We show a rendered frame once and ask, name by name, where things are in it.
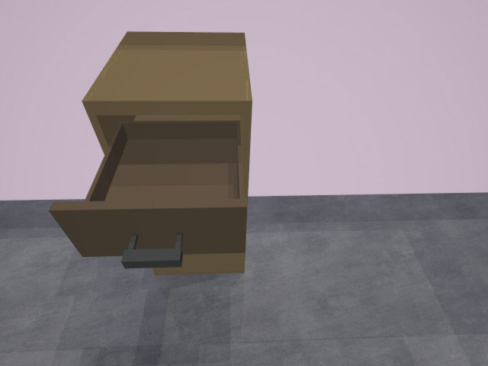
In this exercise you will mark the cabinet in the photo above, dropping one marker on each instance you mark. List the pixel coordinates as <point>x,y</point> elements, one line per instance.
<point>155,76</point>

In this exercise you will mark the drawer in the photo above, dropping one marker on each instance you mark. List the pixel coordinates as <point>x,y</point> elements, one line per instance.
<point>160,178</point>

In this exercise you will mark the handle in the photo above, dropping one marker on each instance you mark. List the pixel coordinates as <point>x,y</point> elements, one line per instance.
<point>152,258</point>

